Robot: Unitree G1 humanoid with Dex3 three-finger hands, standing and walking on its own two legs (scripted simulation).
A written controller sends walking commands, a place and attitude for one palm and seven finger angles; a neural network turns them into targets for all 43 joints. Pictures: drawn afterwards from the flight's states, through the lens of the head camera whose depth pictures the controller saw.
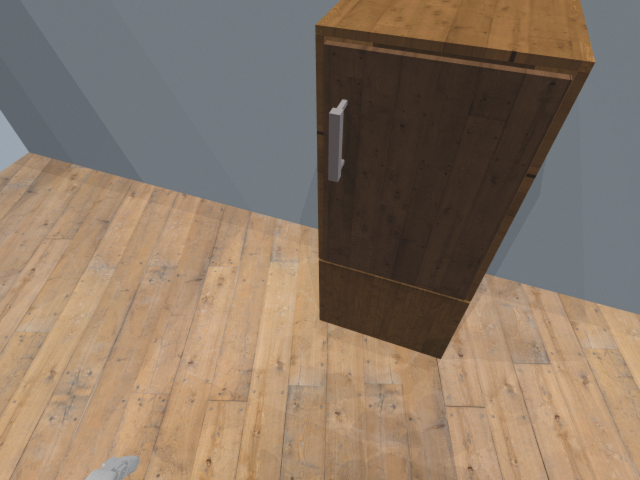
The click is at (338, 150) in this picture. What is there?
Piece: cupboard door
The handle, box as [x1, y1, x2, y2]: [328, 99, 346, 181]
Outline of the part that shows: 343,99 336,108 332,108 329,112 328,179 337,181 340,176 340,169 344,160 341,158 342,116 343,109 346,105 346,100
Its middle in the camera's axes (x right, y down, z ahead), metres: +0.03 -0.19 +0.76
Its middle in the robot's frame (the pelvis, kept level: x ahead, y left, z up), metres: +0.71 +0.00 +0.04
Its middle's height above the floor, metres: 0.81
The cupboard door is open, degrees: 0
